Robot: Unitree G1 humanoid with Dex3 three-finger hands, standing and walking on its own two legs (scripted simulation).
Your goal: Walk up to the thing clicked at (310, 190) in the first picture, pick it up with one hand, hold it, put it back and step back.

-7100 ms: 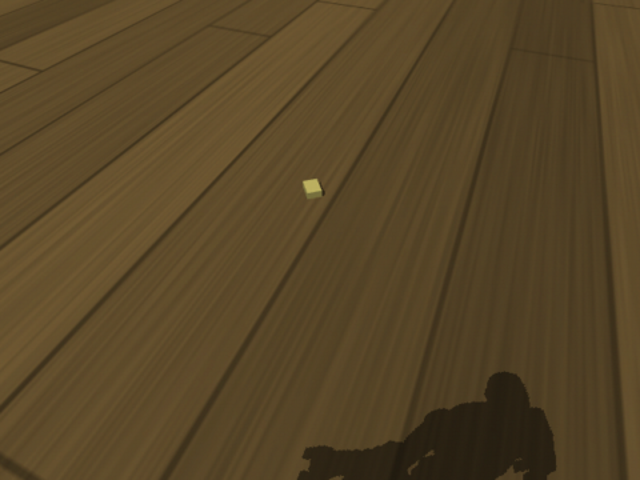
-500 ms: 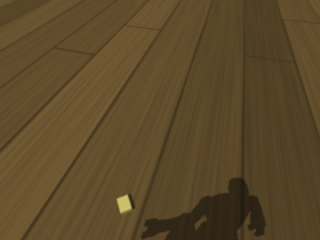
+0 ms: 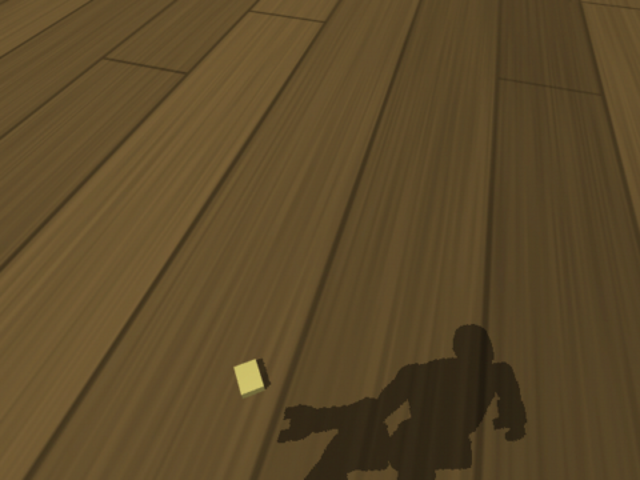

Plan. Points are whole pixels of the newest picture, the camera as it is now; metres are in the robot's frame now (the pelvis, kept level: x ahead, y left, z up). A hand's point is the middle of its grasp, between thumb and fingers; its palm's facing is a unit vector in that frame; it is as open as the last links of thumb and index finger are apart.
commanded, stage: walk up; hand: left
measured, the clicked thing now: (249, 378) +0.51 +0.21 -0.76
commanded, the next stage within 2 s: none
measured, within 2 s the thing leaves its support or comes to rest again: neither
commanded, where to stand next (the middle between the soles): +0.07 -0.01 m, yaw -2 degrees
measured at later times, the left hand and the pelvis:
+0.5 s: hand out of the picture +0.03 +0.30 -0.18, palm faces -0.02 -0.94 -0.35, open 7.4 cm; pelvis -0.10 +0.04 -0.02, yaw +0 degrees
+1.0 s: hand out of the picture -0.09 +0.27 -0.15, palm faces -0.02 -0.91 -0.41, open 7.4 cm; pelvis -0.22 +0.01 -0.02, yaw -1 degrees
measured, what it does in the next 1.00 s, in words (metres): walks backwards: left foot, then right foot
